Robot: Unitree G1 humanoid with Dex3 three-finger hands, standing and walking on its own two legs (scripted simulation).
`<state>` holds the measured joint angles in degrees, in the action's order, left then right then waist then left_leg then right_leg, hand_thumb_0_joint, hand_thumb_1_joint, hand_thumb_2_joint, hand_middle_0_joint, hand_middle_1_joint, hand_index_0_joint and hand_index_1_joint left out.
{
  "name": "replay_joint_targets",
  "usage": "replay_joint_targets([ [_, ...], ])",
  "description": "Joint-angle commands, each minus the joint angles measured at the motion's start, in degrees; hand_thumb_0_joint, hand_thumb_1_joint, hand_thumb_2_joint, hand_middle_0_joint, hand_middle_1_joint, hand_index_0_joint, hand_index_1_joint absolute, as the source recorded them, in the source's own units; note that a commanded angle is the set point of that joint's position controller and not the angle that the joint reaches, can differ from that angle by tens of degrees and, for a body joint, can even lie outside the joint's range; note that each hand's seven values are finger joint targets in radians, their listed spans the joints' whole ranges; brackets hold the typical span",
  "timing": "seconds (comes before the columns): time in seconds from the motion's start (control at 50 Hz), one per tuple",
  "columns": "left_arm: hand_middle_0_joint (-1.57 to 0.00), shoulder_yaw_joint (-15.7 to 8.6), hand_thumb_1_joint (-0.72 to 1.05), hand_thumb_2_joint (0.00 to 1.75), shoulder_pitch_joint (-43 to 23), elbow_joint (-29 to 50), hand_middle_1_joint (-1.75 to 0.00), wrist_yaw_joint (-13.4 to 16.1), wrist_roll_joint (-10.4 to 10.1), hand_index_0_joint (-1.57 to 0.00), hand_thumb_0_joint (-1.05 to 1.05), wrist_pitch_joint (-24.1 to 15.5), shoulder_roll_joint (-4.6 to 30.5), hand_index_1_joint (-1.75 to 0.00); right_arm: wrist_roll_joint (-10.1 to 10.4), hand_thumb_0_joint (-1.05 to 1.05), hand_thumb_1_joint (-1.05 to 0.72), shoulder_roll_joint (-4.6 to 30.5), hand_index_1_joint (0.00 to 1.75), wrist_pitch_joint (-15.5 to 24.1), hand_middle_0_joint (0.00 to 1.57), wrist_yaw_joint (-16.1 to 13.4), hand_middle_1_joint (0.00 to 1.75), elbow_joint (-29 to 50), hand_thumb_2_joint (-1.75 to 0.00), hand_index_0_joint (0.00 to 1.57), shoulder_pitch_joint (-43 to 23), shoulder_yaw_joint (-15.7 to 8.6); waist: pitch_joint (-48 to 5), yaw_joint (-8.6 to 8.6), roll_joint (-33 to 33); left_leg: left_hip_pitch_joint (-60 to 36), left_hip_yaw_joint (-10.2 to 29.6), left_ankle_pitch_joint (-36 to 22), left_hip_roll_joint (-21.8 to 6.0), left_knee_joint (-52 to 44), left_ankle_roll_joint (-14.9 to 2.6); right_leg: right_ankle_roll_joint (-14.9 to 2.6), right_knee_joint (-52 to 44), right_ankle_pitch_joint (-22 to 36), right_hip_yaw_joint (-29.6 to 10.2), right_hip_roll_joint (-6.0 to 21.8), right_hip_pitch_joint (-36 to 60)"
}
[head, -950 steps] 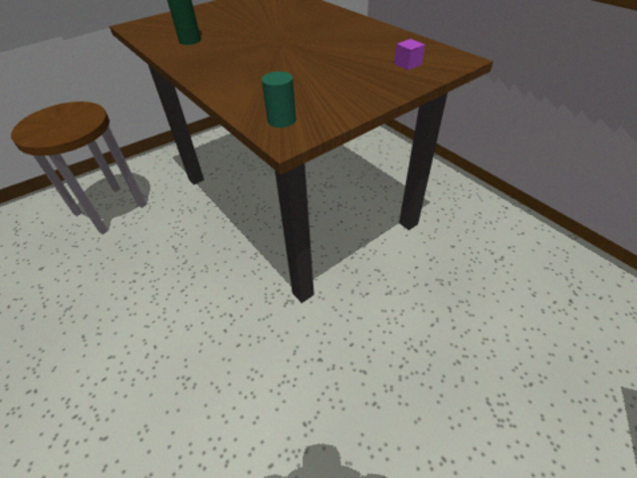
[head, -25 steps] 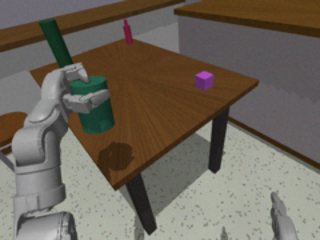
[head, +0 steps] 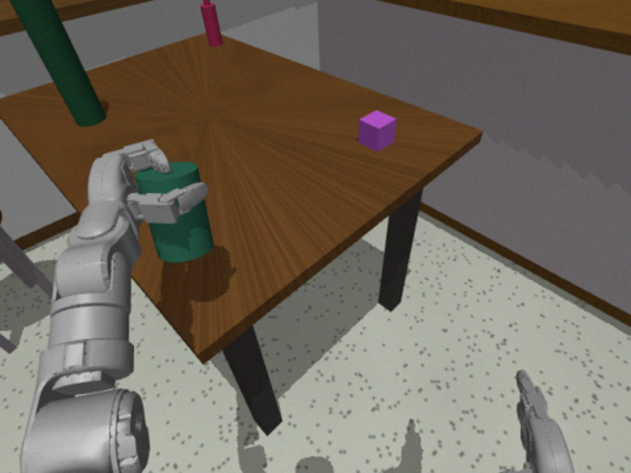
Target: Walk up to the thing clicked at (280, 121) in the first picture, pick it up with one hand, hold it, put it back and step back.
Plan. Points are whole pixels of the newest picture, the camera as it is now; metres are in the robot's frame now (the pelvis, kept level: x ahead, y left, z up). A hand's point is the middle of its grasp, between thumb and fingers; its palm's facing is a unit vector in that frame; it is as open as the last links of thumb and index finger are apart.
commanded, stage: crouch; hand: left
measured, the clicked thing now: (177, 211) +0.41 +0.19 +0.15
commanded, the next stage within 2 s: lower in 1.02 s
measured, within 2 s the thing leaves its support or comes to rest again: neither
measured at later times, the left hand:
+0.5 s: hand (177, 181) +0.47 +0.20 +0.16, palm faces +0.20 -0.98 +0.01, open 6.7 cm
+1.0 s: hand (182, 181) +0.50 +0.21 +0.14, palm faces +0.21 -0.98 +0.01, open 6.7 cm
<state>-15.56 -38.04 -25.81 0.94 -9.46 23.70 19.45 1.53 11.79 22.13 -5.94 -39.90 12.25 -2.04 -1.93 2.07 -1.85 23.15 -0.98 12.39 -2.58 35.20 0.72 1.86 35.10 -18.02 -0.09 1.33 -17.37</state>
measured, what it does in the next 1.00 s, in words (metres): stands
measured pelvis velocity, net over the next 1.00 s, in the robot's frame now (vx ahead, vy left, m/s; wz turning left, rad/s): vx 0.03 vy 0.00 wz -0.02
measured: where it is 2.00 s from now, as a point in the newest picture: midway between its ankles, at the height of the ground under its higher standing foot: outside the picture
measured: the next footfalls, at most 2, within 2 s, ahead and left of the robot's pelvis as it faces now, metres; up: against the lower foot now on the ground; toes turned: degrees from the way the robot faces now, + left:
none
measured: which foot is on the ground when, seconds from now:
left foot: down 0.00-1.00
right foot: down 0.00-1.00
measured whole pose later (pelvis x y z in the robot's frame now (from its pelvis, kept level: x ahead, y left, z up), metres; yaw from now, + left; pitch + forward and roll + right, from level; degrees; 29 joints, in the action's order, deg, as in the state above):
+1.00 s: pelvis +0.03 +0.00 +0.00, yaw -1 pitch +8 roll -2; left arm -19.3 -45.4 -53.5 -0.5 -6.7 -3.7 24.0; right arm 0.1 11.9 10.5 -3.2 -31.6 12.2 -1.7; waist -3.4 5.9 -0.7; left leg 29.9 -1.2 14.5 -3.9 37.0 0.6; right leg 2.0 33.5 -18.1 -0.5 0.1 -22.9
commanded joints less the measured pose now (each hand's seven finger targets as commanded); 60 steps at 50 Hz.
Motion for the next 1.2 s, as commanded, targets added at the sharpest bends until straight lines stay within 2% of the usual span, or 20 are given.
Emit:
replay_joint_targets([
  [0.0,-1.31,-5.14,0.21,1.34,-42.6,17.59,-1.47,0.01,-1.2,-1.34,0.0,-12.7,17.98,-1.47,0.13,0.0,0.57,6.46,0.05,3.75,0.05,0.17,0.05,9.03,-0.05,0.05,-6.58,-2.01,-23.22,0.81,-5.44,-19.53,0.49,-4.84,1.27,-3.85,-0.5,-1.67,-6.23,8.75,2.98,-1.82,-5.0],
  [0.02,-1.31,-5.62,0.2,1.33,-42.04,14.6,-1.47,-0.13,-1.19,-1.34,0.0,-13.5,18.58,-1.46,0.02,0.0,0.57,7.92,0.05,3.59,0.05,0.09,0.05,9.12,-0.04,0.05,-5.38,-3.5,-23.56,1.68,-4.87,-19.47,0.25,-5.12,1.3,-3.66,-0.68,-1.56,-6.54,9.43,2.67,-1.81,-4.8],
  [0.12,-1.3,-4.0,0.19,1.33,-39.81,6.29,-1.46,-0.57,-0.69,-1.34,0.0,-17.24,15.96,-1.46,-0.02,0.0,0.57,6.26,0.05,2.99,0.05,1.12,0.05,9.25,-0.04,0.05,-5.73,-1.56,-21.92,1.25,-2.85,-16.92,0.01,-4.81,1.26,-4.09,-0.82,-1.55,-6.77,9.36,2.7,-2.04,-4.77],
  [0.26,-1.28,-4.73,0.2,1.33,-42.03,3.26,-1.46,-0.8,-0.06,-1.32,0.0,-22.15,17.82,-1.44,-0.37,0.0,0.58,8.05,0.05,0.74,0.05,1.56,0.05,11.45,-0.04,0.05,-3.64,-2.76,-25.7,1.67,-3.27,-18.7,-0.05,-12.38,0.76,-2.94,-0.97,-1.48,-6.25,15.73,2.59,-2.27,-2.98],
  [0.38,-1.29,-5.75,0.18,1.33,-43.08,3.08,-1.46,-0.37,0.08,-1.33,0.0,-25.79,19.57,-1.45,-0.56,0.0,0.57,9.41,0.05,-1.26,0.05,1.46,0.05,13.21,-0.05,0.05,-4.72,-3.89,-26.31,2.32,-3.88,-18.26,-0.43,-12.2,0.91,-2.86,-1.13,-1.29,-6.53,16.26,2.28,-2.08,-1.76],
  [0.4,-1.28,-4.52,0.18,1.33,-43.97,3.39,-1.45,-0.51,0.27,-1.32,0.0,-26.34,18.1,-1.44,-0.44,0.0,0.57,6.73,0.05,-1.71,0.05,1.74,0.05,11.86,-0.05,0.05,-4.22,-1.76,-26.1,2.31,-4.26,-17.87,-0.48,-12.05,0.92,-2.93,-1.19,-1.35,-6.69,16.1,2.26,-2.11,-2.46],
  [0.44,-1.28,-5.91,0.18,1.34,-43.64,2.44,-1.46,-0.36,0.37,-1.32,0.0,-27.18,20.23,-1.45,-0.52,0.0,0.57,8.81,0.05,-2.18,0.05,1.62,0.05,14.63,-0.05,0.05,-5.64,-3.36,-26.77,2.43,-4.48,-18.74,-0.26,-12.37,0.71,-2.84,-1.0,-1.49,-6.76,15.83,2.39,-2.26,-2.4],
  [0.54,-1.28,-3.72,0.16,1.33,-43.99,-0.32,-1.45,-0.67,0.22,-1.32,0.0,-29.04,17.07,-1.45,-0.52,0.0,0.56,6.07,0.05,-4.02,0.05,1.9,0.05,12.16,-0.05,0.05,-4.53,-1.25,-25.36,3.12,-4.73,-17.51,-0.43,-10.5,0.69,-2.96,-1.11,-1.54,-6.98,14.66,2.29,-2.22,-3.44],
  [0.56,-1.3,-5.61,0.15,1.33,-43.65,-1.45,-1.46,-0.57,0.25,-1.33,0.0,-29.23,20.08,-1.46,-0.68,0.0,0.56,9.35,0.05,-4.28,0.05,1.53,0.05,12.49,-0.05,0.05,-3.72,-3.87,-26.67,3.72,-4.34,-18.15,-0.35,-11.07,0.64,-2.83,-1.27,-1.37,-7.15,15.2,2.21,-2.27,-3.38],
  [0.6,-1.29,-4.62,0.15,1.32,-44.34,-1.51,-1.45,-0.7,0.32,-1.32,0.0,-29.75,18.77,-1.45,-0.7,0.0,0.56,6.55,0.05,-4.75,0.05,1.83,0.05,13.08,-0.05,0.05,-4.41,-1.13,-27.25,3.32,-5.41,-18.02,-0.37,-12.3,0.66,-2.31,-1.25,-1.42,-6.81,16.12,2.16,-2.21,-3.27],
  [0.68,-1.28,-5.56,0.15,1.32,-44.54,-3.31,-1.44,-0.77,0.41,-1.31,0.0,-31.07,20.21,-1.44,-0.79,0.0,0.56,9.97,0.05,-5.8,0.05,1.52,0.05,14.79,-0.05,0.05,-4.92,-4.14,-28.87,4.12,-3.4,-18.33,0.08,-13.56,0.34,-1.78,-1.42,-1.45,-6.34,17.15,2.28,-2.39,-3.8],
  [0.72,-1.28,-5.36,0.14,1.31,-44.4,-4.21,-1.44,-0.86,0.37,-1.31,0.0,-31.79,19.69,-1.43,-0.75,0.0,0.56,6.84,0.05,-6.47,0.05,1.9,0.05,13.92,-0.05,0.05,-4.32,-1.55,-27.63,3.43,-4.95,-17.63,0.11,-13.33,0.31,-1.69,-1.26,-1.6,-6.12,16.41,2.41,-2.39,-4.41],
  [0.76,-1.28,-5.89,0.13,1.32,-44.74,-5.39,-1.44,-0.83,0.55,-1.31,0.0,-32.57,20.87,-1.44,-0.91,0.0,0.56,9.49,0.05,-6.94,0.05,1.81,0.05,15.1,-0.05,0.05,-4.61,-3.97,-28.34,3.84,-4.83,-17.61,0.4,-13.0,0.07,-1.72,-1.06,-1.81,-5.95,15.79,2.58,-2.62,-4.7],
  [0.92,-1.27,-6.22,0.16,1.31,-45.78,-6.24,-1.43,-1.49,0.94,-1.3,0.0,-34.6,21.64,-1.42,-1.06,0.0,0.56,7.46,0.05,-8.64,0.05,2.43,0.05,18.14,-0.05,0.05,-4.72,-2.4,-30.59,3.61,-5.67,-16.79,0.25,-17.71,0.12,0.67,-1.43,-1.41,-4.56,20.04,2.12,-2.35,-3.78],
  [0.94,-1.27,-6.54,0.13,1.31,-44.74,-8.07,-1.43,-1.41,1.22,-1.3,0.0,-34.51,22.4,-1.43,-1.08,0.0,0.56,9.35,0.05,-8.83,0.05,2.2,0.05,18.17,-0.05,0.05,-3.88,-4.13,-30.38,4.6,-4.99,-17.12,0.22,-17.47,0.05,0.81,-1.52,-1.37,-4.3,20.0,2.14,-2.46,-4.7],
  [1.0,-1.28,-5.9,0.12,1.32,-44.63,-9.46,-1.44,-1.74,1.34,-1.31,0.0,-34.98,21.07,-1.44,-1.02,0.0,0.56,6.28,0.05,-9.34,0.05,2.66,0.05,18.25,-0.05,0.05,-3.23,-1.62,-29.94,4.64,-6.18,-17.06,0.42,-17.45,-0.17,1.55,-1.51,-1.43,-4.08,18.95,2.19,-2.65,-7.02],
  [1.04,-1.3,-7.72,0.14,1.32,-45.1,-9.02,-1.45,-1.63,1.08,-1.33,0.0,-35.42,24.38,-1.45,-1.13,0.0,0.56,9.54,0.05,-9.76,0.05,2.35,0.05,17.58,-0.05,0.05,-2.26,-4.36,-28.59,4.84,-5.92,-14.89,0.09,-15.38,0.12,1.57,-1.64,-1.35,-3.91,18.35,1.86,-2.43,-6.67],
  [1.06,-1.3,-6.69,0.14,1.32,-46.11,-8.51,-1.46,-1.71,1.35,-1.34,0.0,-35.66,22.95,-1.45,-1.08,0.0,0.55,7.2,0.05,-9.83,0.05,2.71,0.05,18.49,-0.05,0.05,-3.38,-2.29,-29.12,4.41,-6.12,-13.97,0.05,-14.31,0.25,1.6,-1.66,-1.34,-3.47,17.78,1.77,-2.32,-6.29],
  [1.1,-1.3,-7.48,0.13,1.32,-46.07,-9.61,-1.45,-1.85,1.35,-1.33,0.0,-35.95,23.98,-1.45,-1.18,0.0,0.55,9.27,0.05,-10.12,0.05,2.4,0.05,19.33,-0.05,0.05,-2.83,-4.35,-30.41,5.36,-5.2,-13.84,-0.04,-13.17,0.25,2.0,-1.78,-1.22,-3.15,17.07,1.68,-2.41,-6.64],
  [1.18,-1.29,-6.44,0.09,1.23,-43.59,-14.24,-1.4,-2.11,1.49,-1.3,0.0,-36.26,21.18,-1.4,-1.25,0.0,0.55,7.71,0.05,-10.35,0.05,2.88,0.05,19.64,-0.05,0.05,-3.4,-2.62,-28.58,6.09,-4.43,-13.5,0.53,-14.85,-0.29,3.78,-1.86,-1.3,-1.8,17.35,1.91,-2.8,-10.74],
])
